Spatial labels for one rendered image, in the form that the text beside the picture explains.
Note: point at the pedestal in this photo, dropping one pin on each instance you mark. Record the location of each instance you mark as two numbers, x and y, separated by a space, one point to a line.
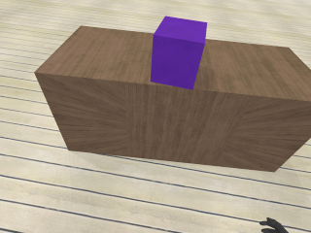
250 106

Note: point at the robot right hand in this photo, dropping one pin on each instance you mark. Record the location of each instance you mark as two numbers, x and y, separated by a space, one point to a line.
278 227

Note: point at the carton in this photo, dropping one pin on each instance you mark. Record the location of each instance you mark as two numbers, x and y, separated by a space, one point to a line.
178 44

